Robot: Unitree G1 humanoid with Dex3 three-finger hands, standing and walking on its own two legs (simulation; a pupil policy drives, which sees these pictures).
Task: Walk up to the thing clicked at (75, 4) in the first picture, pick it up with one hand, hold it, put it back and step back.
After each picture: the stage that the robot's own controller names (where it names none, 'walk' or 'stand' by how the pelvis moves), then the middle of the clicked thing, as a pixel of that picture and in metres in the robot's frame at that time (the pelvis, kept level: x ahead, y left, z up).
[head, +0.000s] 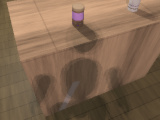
stand; (78, 15) +0.78 +0.02 +0.00
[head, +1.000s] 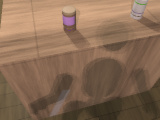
rise first; (69, 19) +0.69 +0.09 +0.03
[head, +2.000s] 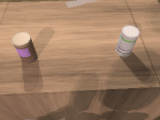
stand; (25, 48) +0.45 +0.25 +0.02
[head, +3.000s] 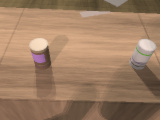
stand; (41, 54) +0.45 +0.17 +0.03
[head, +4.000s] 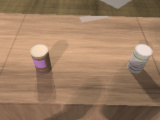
stand; (41, 60) +0.45 +0.17 +0.00
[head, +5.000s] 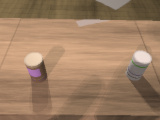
stand; (36, 68) +0.41 +0.18 +0.00
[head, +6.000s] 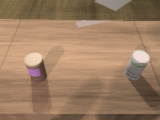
stand; (36, 68) +0.41 +0.19 +0.00
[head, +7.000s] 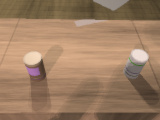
rise first; (35, 67) +0.42 +0.19 +0.00
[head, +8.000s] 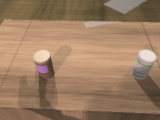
rise first; (44, 65) +0.43 +0.19 +0.00
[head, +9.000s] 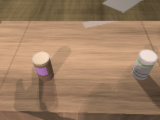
go down; (43, 67) +0.42 +0.18 +0.00
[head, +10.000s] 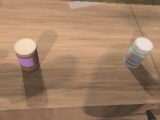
go down; (28, 56) +0.42 +0.16 +0.02
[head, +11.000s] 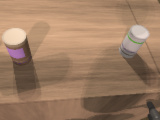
go down; (18, 48) +0.44 +0.17 +0.05
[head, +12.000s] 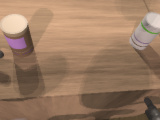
close in; (19, 37) +0.44 +0.17 +0.09
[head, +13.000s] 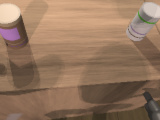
close in; (12, 28) +0.46 +0.17 +0.10
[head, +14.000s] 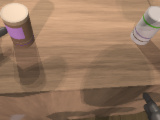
lift; (19, 27) +0.46 +0.16 +0.10
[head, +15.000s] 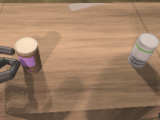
go down; (29, 56) +0.41 +0.17 +0.07
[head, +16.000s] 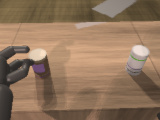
close; (40, 64) +0.44 +0.17 +0.03
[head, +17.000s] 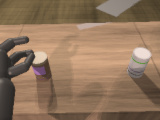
close; (41, 67) +0.43 +0.17 +0.02
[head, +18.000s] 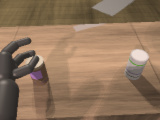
stand; (37, 71) +0.42 +0.17 +0.02
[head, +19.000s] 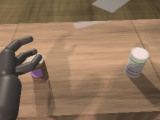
close; (37, 68) +0.42 +0.17 +0.01
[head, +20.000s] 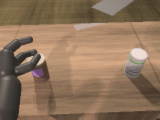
close; (39, 68) +0.43 +0.17 +0.01
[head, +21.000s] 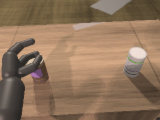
stand; (37, 69) +0.43 +0.18 +0.01
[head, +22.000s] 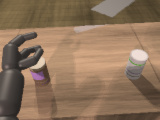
close; (39, 72) +0.42 +0.17 +0.01
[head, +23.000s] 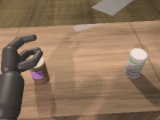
stand; (38, 71) +0.42 +0.17 +0.01
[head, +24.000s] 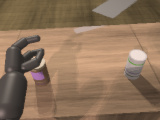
stand; (39, 72) +0.42 +0.18 +0.01
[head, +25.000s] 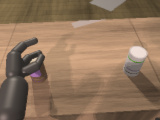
stand; (36, 68) +0.42 +0.18 +0.01
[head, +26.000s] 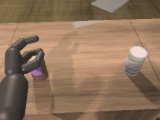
stand; (37, 67) +0.43 +0.18 +0.01
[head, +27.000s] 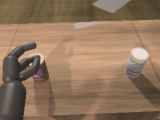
stand; (38, 68) +0.42 +0.18 +0.01
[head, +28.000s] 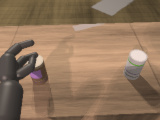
stand; (37, 70) +0.42 +0.18 +0.01
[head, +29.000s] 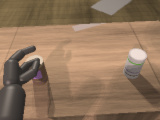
stand; (37, 70) +0.42 +0.18 +0.01
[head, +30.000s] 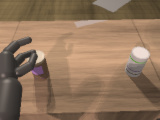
stand; (38, 66) +0.43 +0.17 +0.01
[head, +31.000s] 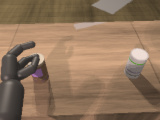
stand; (38, 69) +0.42 +0.18 +0.01
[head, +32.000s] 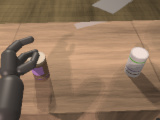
stand; (39, 67) +0.43 +0.17 +0.01
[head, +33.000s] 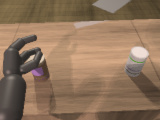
stand; (38, 67) +0.43 +0.17 +0.01
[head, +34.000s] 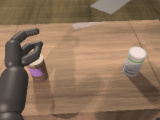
stand; (37, 68) +0.43 +0.17 +0.01
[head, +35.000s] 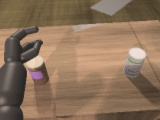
stand; (38, 71) +0.42 +0.17 +0.01
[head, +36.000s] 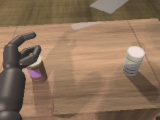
stand; (36, 69) +0.43 +0.18 +0.01
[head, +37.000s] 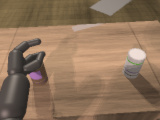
stand; (37, 71) +0.42 +0.18 +0.01
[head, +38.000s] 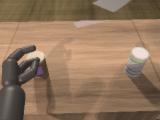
stand; (38, 66) +0.43 +0.18 +0.01
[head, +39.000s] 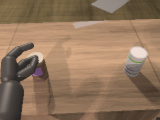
stand; (38, 67) +0.43 +0.18 +0.01
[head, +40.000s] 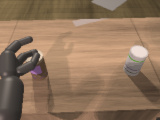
stand; (37, 65) +0.43 +0.18 +0.01
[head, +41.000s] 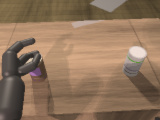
stand; (36, 67) +0.42 +0.18 +0.01
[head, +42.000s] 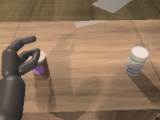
stand; (39, 65) +0.43 +0.17 +0.01
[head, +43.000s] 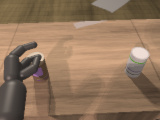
stand; (38, 68) +0.42 +0.17 +0.01
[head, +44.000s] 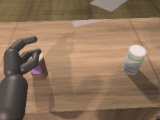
stand; (37, 66) +0.43 +0.18 +0.01
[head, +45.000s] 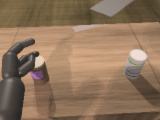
stand; (38, 71) +0.42 +0.17 +0.01
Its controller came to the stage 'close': yes
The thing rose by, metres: 0.00
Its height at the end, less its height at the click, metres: +0.00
